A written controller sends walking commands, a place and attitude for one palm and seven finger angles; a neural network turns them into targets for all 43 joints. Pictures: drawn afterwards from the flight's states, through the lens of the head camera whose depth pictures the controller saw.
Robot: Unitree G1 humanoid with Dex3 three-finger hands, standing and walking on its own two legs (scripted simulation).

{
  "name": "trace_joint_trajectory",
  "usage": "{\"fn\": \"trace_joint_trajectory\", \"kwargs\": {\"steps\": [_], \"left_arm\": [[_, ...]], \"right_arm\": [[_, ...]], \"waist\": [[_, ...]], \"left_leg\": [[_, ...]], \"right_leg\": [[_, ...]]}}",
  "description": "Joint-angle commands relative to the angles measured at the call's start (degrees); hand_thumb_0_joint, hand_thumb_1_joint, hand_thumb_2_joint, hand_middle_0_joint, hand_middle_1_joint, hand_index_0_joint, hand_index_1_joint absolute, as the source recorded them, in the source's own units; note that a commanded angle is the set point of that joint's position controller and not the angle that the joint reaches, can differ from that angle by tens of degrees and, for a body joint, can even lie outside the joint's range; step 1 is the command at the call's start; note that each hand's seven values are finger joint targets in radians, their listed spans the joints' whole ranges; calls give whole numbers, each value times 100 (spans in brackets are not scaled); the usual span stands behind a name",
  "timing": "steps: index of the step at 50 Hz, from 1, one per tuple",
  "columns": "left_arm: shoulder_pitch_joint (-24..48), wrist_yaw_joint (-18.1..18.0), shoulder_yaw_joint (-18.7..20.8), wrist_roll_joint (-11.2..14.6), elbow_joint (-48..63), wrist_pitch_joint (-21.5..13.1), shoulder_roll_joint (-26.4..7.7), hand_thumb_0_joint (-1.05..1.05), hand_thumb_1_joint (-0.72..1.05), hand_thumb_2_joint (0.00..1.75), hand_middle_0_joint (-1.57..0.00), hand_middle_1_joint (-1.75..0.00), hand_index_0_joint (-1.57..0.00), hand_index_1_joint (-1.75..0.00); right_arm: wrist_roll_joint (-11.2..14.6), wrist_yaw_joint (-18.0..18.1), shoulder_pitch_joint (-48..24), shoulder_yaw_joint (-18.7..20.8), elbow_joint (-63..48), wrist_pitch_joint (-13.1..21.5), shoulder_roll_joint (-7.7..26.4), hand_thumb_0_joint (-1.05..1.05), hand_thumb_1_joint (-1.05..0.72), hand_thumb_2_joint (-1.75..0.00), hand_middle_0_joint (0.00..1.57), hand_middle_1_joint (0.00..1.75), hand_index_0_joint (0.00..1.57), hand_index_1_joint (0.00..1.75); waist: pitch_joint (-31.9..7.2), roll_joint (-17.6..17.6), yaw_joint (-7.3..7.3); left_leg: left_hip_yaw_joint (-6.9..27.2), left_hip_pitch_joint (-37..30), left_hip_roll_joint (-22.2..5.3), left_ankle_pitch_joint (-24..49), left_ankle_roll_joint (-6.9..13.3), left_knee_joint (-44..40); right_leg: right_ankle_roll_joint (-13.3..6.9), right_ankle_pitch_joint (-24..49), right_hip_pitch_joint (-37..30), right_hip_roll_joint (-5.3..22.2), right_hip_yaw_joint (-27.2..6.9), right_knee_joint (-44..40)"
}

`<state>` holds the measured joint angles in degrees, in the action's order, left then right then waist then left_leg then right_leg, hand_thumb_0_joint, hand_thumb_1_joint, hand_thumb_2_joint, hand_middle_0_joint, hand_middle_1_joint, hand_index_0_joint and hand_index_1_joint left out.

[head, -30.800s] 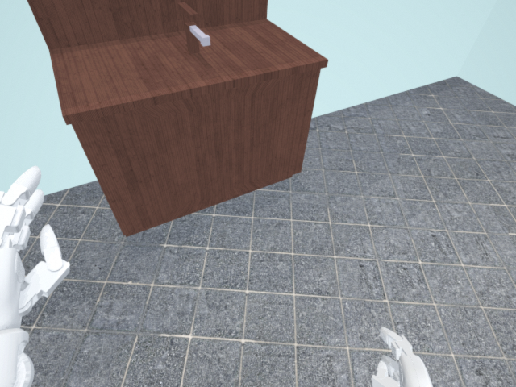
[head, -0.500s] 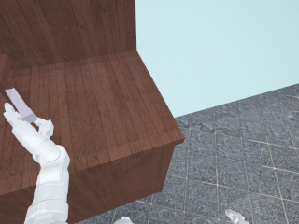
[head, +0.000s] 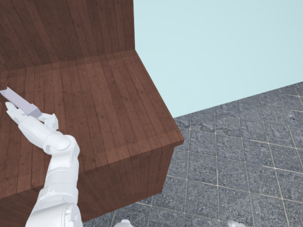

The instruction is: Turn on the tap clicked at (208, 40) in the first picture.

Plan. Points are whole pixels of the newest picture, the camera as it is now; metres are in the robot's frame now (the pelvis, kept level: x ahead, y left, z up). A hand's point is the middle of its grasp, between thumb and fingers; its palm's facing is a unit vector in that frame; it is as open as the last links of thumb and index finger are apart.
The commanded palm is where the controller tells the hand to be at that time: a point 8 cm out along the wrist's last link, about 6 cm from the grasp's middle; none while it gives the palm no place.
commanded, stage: push the lever round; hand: left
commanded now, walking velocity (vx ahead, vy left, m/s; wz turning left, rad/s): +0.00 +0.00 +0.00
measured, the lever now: (32, 112) +0.38 +0.32 +0.09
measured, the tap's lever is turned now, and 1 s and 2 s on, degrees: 35 75 76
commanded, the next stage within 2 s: lift the hand up off the lever in 0.72 s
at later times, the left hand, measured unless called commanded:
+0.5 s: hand (61, 108) +0.43 +0.27 +0.06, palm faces +0.89 -0.45 -0.09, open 8.2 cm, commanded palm +0.38 +0.27 +0.07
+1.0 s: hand (63, 103) +0.44 +0.27 +0.06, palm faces +0.88 -0.46 -0.08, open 8.2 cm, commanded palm +0.39 +0.27 +0.08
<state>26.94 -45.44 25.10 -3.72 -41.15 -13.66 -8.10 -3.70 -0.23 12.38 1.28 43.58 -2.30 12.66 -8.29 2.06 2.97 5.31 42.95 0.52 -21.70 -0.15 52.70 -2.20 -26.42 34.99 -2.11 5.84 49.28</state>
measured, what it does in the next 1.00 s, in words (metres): stands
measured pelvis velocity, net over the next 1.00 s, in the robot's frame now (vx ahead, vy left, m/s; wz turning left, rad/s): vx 0.00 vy -0.01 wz -0.02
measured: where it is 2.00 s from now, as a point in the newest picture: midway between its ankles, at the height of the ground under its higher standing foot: outside the picture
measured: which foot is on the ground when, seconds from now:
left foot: down 0.00-1.00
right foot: down 0.00-1.00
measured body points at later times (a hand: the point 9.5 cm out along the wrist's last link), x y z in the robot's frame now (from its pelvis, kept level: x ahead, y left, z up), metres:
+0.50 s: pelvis +0.00 -0.01 +0.00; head +0.05 +0.00 +0.44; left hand +0.38 +0.29 +0.07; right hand +0.05 -0.27 -0.13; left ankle +0.04 +0.11 -0.69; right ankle -0.02 -0.10 -0.69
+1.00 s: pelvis +0.00 -0.01 +0.00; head +0.06 +0.01 +0.44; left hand +0.39 +0.29 +0.07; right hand +0.04 -0.26 -0.13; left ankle +0.04 +0.11 -0.69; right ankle -0.02 -0.10 -0.69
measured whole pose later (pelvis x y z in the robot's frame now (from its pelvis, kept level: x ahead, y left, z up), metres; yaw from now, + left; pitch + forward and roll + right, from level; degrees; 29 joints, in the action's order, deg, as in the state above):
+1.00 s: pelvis +0.00 -0.01 +0.00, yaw -1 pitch +15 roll -3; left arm 39.4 -48.3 32.9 -7.5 -57.2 -15.9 -13.8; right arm -5.7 -3.0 16.4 1.5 44.2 -4.5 12.5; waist -9.0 1.9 6.7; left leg 4.9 45.7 -0.3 -21.8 -0.7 52.9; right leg -2.8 -26.4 38.3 -2.9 5.3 49.9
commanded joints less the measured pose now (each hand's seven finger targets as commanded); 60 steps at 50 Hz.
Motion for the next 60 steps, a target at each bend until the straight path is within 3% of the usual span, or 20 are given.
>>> {"fn": "trace_joint_trajectory", "kwargs": {"steps": [1,4,5,8,10,13,15,21,23,25,26,28,33,41,45,52,55,57,58,60], "left_arm": [[2617,-19,-185,-275,791,-251,-1118,0,90,90,-15,-15,-15,-15],[2909,-115,-148,-338,638,-256,-1194,0,90,90,-15,-15,-15,-15],[2892,-160,72,-381,454,-244,-1397,0,90,90,-15,-15,-15,-15],[3114,-168,30,-456,192,-257,-1443,0,90,90,-15,-15,-15,-15],[3249,-216,251,-519,153,-318,-1696,0,90,90,-15,-15,-15,-15],[3415,-216,10,-564,120,-408,-1434,0,90,90,-15,-15,-15,-15],[3318,-243,319,-593,-98,-442,-1728,0,90,90,-15,-15,-15,-15],[3604,-159,162,-594,24,-547,-1693,0,90,90,-15,-15,-15,-15],[3443,-161,294,-593,-20,-559,-1839,0,90,90,-15,-15,-15,-15],[3526,-166,304,-581,59,-577,-1806,0,90,90,-15,-15,-15,-15],[3626,-161,201,-600,-22,-575,-1758,0,90,90,-15,-15,-15,-15],[3518,-152,249,-606,-125,-561,-1801,0,90,90,-15,-15,-15,-15],[3818,-175,283,-658,-199,-615,-1933,0,90,90,-15,-15,-15,-15],[4026,-215,370,-725,-445,-677,-2049,0,90,90,-15,-15,-15,-15],[3921,-222,533,-709,-279,-684,-2210,0,90,90,-15,-15,-15,-15],[3818,-204,303,-680,212,-617,-1954,0,90,90,-15,-15,-15,-15],[3531,-189,395,-628,199,-507,-1963,0,90,90,-15,-15,-15,-15],[3417,-162,186,-568,20,-384,-1671,0,90,90,-15,-15,-15,-15],[3344,-158,281,-542,39,-340,-1769,0,90,90,-15,-15,-15,-15],[3295,-146,286,-463,158,-287,-1683,0,90,90,-15,-15,-15,-15]], "right_arm": [[-61,22,-26,233,-550,141,807,0,-90,-90,20,30,20,30],[-91,-5,9,245,-528,119,816,0,-90,-90,20,30,20,30],[-105,7,48,254,-456,91,832,0,-90,-90,20,30,20,30],[-124,-5,118,244,-504,55,826,0,-90,-90,20,30,20,30],[-146,-3,189,254,-438,24,842,0,-90,-90,20,30,20,30],[-172,-68,254,255,-462,42,794,0,-90,-90,20,30,20,30],[-201,-81,353,274,-391,16,828,0,-90,-90,20,30,20,30],[-174,-128,472,288,-419,-20,840,0,-90,-90,20,30,20,30],[-178,-135,507,306,-438,-31,858,0,-90,-90,20,30,20,30],[-180,-146,522,307,-406,-41,855,0,-90,-90,20,30,20,30],[-180,-155,536,300,-391,-34,862,0,-90,-90,20,30,20,30],[-193,-158,559,308,-405,-42,872,0,-90,-90,20,30,20,30],[-199,-155,591,298,-370,-48,880,0,-90,-90,20,30,20,30],[-233,-202,693,287,-315,-75,893,0,-90,-90,20,30,20,30],[-232,-203,705,300,-370,-94,895,0,-90,-90,20,30,20,30],[-220,-264,684,313,-428,-74,893,0,-90,-90,20,30,20,30],[-200,-267,645,317,-435,-83,901,0,-90,-90,20,30,20,30],[-179,-273,624,313,-458,-74,898,0,-90,-90,20,30,20,30],[-169,-257,608,316,-473,-80,907,0,-90,-90,20,30,20,30],[-139,-251,572,306,-487,-95,899,0,-90,-90,20,30,20,30]], "waist": [[-1474,109,212],[-1554,136,238],[-1482,112,227],[-1521,-119,272],[-1612,51,243],[-1809,281,307],[-1784,115,288],[-1889,268,389],[-1909,194,327],[-1917,380,350],[-1805,319,413],[-1766,209,388],[-1789,283,443],[-1841,366,464],[-2081,350,389],[-2079,591,355],[-1940,489,317],[-1733,237,345],[-1689,192,318],[-1672,286,276]], "left_leg": [[-30,-1289,30,990,160,-580],[-45,-1296,24,969,164,-575],[-26,-1250,18,924,170,-582],[-72,-1112,25,897,206,-560],[-64,-1162,23,969,201,-560],[-91,-1289,22,1092,191,-467],[-88,-1182,14,1151,214,-419],[-149,-1244,21,1271,235,-374],[-149,-1229,22,1320,237,-397],[-135,-1309,24,1379,232,-394],[-138,-1283,21,1301,240,-397],[-151,-1204,24,1257,246,-410],[-167,-1216,18,1190,258,-419],[-123,-1287,5,1294,242,-402],[-127,-1369,3,1434,236,-414],[-96,-1792,-29,1757,185,-499],[-92,-1713,-25,1706,186,-570],[-126,-1584,1,1518,211,-633],[-146,-1510,6,1465,224,-656],[-133,-1593,18,1506,211,-728]], "right_leg": [[50,1372,-169,95,-251,-831],[51,1345,-157,101,-247,-848],[52,1272,-111,94,-248,-846],[79,1323,-195,114,-271,-866],[69,1357,-201,114,-287,-846],[70,1476,-84,92,-277,-772],[82,1578,-141,83,-281,-750],[108,1814,-187,88,-323,-741],[102,1896,-303,70,-326,-765],[93,1897,-250,74,-323,-737],[103,1822,-164,63,-306,-762],[105,1822,-206,54,-311,-787],[110,1742,-154,66,-328,-793],[103,1723,-23,46,-280,-723],[103,1878,-229,34,-285,-711],[59,1978,-201,-28,-204,-751],[56,1953,-331,-11,-199,-809],[75,1870,-354,-26,-193,-904],[83,1891,-445,-13,-223,-946],[66,1908,-532,0,-215,-982]]}}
